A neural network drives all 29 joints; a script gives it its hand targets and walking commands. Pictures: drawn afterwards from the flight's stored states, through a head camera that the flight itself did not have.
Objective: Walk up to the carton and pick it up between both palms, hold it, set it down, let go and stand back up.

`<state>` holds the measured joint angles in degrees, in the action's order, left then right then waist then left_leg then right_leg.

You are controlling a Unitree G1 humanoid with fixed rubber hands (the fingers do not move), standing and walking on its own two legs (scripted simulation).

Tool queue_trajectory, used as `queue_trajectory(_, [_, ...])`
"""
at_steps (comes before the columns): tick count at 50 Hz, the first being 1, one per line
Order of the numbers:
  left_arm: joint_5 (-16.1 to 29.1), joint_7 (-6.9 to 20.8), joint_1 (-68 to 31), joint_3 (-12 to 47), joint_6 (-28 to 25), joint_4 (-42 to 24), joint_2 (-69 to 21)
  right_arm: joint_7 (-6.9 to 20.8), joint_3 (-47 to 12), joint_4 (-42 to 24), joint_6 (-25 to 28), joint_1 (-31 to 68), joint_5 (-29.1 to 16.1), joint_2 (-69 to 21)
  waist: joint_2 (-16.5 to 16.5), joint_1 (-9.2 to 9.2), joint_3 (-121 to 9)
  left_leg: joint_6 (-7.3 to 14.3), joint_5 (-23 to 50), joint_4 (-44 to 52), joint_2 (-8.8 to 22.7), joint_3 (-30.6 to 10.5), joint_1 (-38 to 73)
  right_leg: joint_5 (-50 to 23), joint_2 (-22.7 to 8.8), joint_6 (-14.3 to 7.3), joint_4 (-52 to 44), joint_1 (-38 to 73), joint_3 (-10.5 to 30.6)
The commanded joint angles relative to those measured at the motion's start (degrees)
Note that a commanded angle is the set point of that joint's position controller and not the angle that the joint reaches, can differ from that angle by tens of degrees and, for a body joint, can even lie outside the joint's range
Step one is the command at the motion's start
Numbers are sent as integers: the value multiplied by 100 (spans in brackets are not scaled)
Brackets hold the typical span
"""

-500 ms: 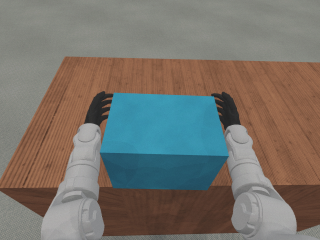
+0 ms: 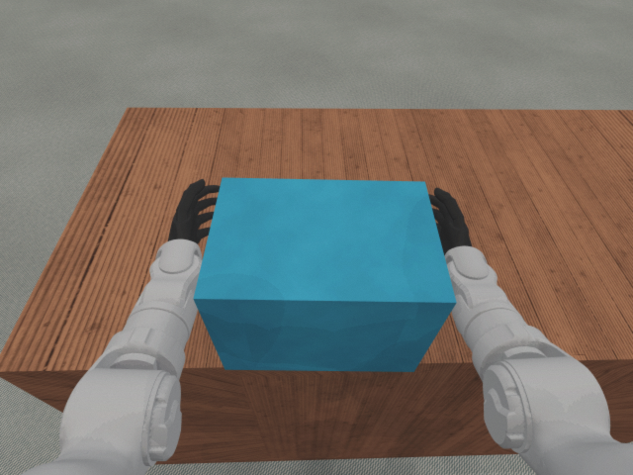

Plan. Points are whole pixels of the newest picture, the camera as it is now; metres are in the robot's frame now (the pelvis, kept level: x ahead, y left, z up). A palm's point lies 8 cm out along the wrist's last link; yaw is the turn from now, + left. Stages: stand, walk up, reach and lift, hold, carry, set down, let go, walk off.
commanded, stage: set down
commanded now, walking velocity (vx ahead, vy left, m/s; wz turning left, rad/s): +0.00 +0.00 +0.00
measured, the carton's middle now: (321, 278) +0.37 +0.02 +0.04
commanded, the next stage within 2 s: none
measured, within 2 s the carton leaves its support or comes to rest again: neither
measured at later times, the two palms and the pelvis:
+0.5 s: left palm (167, 216) +0.41 +0.22 +0.11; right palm (515, 216) +0.43 -0.23 +0.11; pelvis -0.03 -0.02 -0.01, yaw -1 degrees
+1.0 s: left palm (135, 168) +0.41 +0.24 +0.19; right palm (544, 170) +0.43 -0.23 +0.19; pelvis -0.02 -0.02 +0.00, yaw +1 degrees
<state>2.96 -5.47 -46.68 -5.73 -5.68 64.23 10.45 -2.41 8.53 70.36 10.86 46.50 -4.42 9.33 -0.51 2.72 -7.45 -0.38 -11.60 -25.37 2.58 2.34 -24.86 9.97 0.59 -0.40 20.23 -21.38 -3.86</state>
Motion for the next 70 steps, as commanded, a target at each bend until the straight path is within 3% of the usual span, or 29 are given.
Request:
queue_trajectory(1, [502, -1, -2553, 248, -759, -33, 675, -155, -637, -455, 411, 2744, -790, 1281, 209, -44, -3650, -517, 2941, -671, -118, 27, 1530, -2145, 249, 80, 433, 573, 62])
queue_trajectory(4, [604, 72, -2566, 251, -906, 308, 929, -127, -992, 153, 530, 2790, -1250, 1645, 198, -53, -3673, -574, 3244, -800, -86, 11, 1556, -2257, 310, 89, 554, 306, 42])
queue_trajectory(9, [949, 190, -2738, 471, -978, 564, 1260, 95, -1617, 542, 538, 2958, -2054, 2024, 157, 38, -3453, -493, 2966, -810, -76, 32, 1313, -1832, 313, 106, 602, -161, 56])
queue_trajectory(14, [1446, 308, -3156, 873, -919, 280, 1622, 357, -2139, 73, 356, 3254, -2650, 2181, 129, 192, -3650, -337, 2420, -803, -131, 75, 934, -1360, 290, 176, 684, -369, 87])
queue_trajectory(18, [1785, 379, -3441, 1132, -609, -326, 1780, 432, -2259, -626, 38, 3464, -2859, 2243, 102, 196, -4124, -234, 2287, -770, -169, 71, 861, -1509, 275, 198, 690, -230, 136])
queue_trajectory(24, [1716, 543, -3325, 899, 84, -532, 2142, 232, -2035, -1022, -505, 3548, -2752, 2462, -271, 66, -4083, -21, 1812, -408, -253, 73, 464, -1759, 144, 273, 618, 527, 308])
queue_trajectory(28, [1592, 578, -3359, 727, 444, -593, 2297, 76, -1821, -1175, -801, 3611, -2604, 2484, -350, 12, -3790, 49, 1472, -122, -294, 94, 383, -1589, 92, 290, 515, 913, 349])
queue_trajectory(34, [1611, 554, -3622, 714, 949, -894, 2419, -41, -1595, -1319, -1290, 3738, -2485, 2429, -122, -50, -3379, 39, 1285, 119, -297, 81, 664, -1206, 86, 225, 281, 964, 299])
queue_trajectory(41, [1683, 532, -3794, 724, 1653, -1520, 2583, -40, -1453, -1548, -1834, 3837, -2562, 2552, 206, -129, -3217, -41, 1660, 143, -292, -21, 1267, -1328, 137, 174, 73, 970, 225])
queue_trajectory(48, [1306, 674, -2860, 323, 2395, -2218, 2529, -24, -1497, -1872, -2192, 3115, -2668, 2582, 183, -160, -2725, -50, 2352, 252, -309, -51, 1878, -1911, 185, 228, -90, 1622, 222])
queue_trajectory(55, [880, 831, -1124, -243, 2715, -3578, 2219, -21, -1197, -3073, -2138, 1510, -2376, 2251, 62, -211, -1884, -64, 2462, 436, -364, 21, 2168, -1994, 230, 225, -217, 2217, 223])
queue_trajectory(62, [1033, 603, -672, -402, 2694, -5281, 2213, -22, -475, -4754, -1945, 973, -1917, 2235, 259, -261, -1750, -126, 2234, 383, -369, -10, 2417, -1365, 294, 141, -301, 1632, 192])
queue_trajectory(70, [1020, 497, 471, -568, 3062, -5857, 1978, 93, -426, -5249, -2248, -217, -1873, 2219, 133, -277, -1629, -40, 2040, 467, -305, -76, 2543, -1085, 225, 81, -359, 1541, 297])
